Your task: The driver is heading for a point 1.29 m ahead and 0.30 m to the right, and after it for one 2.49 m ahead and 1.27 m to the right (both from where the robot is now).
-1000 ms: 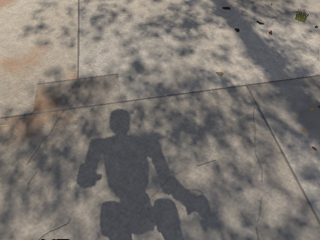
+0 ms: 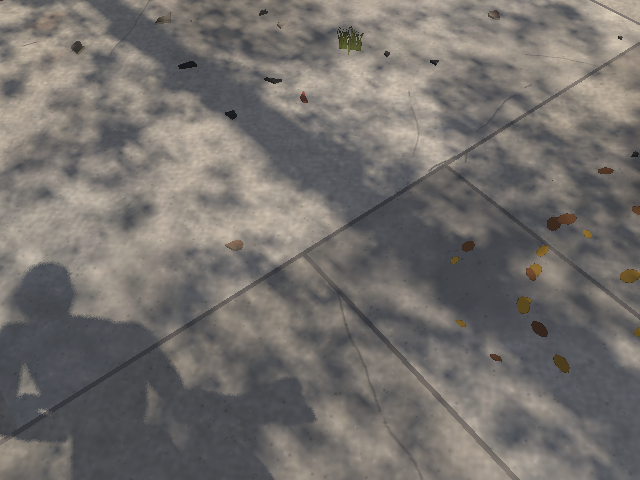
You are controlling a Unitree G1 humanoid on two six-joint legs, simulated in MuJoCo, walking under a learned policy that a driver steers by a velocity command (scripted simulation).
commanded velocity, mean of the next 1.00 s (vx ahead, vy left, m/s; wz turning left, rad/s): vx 0.43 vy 0.00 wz -0.52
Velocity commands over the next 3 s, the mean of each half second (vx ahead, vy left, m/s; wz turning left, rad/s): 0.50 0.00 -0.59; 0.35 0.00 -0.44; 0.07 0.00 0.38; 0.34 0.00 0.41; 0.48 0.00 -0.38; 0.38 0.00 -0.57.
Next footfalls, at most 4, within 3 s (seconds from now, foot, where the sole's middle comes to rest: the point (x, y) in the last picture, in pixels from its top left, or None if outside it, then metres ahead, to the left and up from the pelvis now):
0.32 left None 0.37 0.13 -0.78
0.82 right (459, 435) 0.54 -0.22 -0.78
1.36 left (352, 397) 0.62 0.00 -0.78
1.82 right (463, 356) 0.72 -0.25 -0.78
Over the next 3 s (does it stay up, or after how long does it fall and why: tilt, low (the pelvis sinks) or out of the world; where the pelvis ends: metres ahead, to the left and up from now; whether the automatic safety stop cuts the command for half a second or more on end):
stays up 1.17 -0.27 0.00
